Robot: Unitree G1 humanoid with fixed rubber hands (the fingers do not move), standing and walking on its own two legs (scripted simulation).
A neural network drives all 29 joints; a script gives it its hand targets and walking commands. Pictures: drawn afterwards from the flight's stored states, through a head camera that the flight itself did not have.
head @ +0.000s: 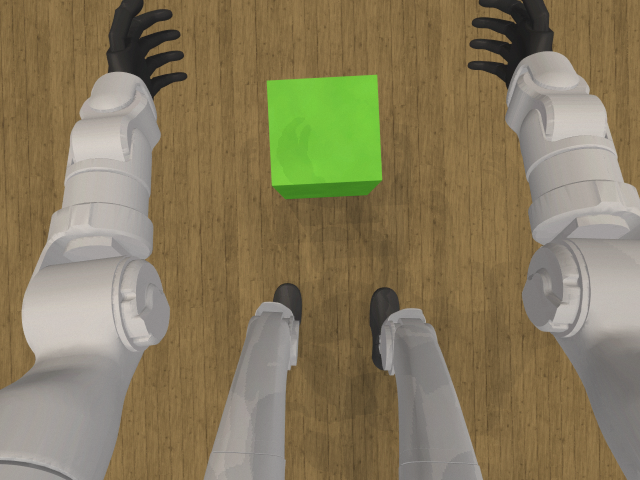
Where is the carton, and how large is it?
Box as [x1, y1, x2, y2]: [267, 75, 381, 198]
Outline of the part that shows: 376,75 267,81 272,185 284,198 367,194 381,180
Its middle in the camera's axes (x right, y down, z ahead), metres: +0.01 -0.21 +0.85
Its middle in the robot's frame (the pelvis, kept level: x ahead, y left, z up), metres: +0.56 +0.04 -0.54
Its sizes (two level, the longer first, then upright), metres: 0.210 0.200 0.250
